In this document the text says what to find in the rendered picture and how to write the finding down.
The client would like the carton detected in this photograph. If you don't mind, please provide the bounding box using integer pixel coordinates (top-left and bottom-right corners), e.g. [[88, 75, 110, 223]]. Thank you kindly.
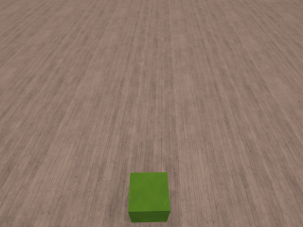
[[128, 172, 170, 223]]

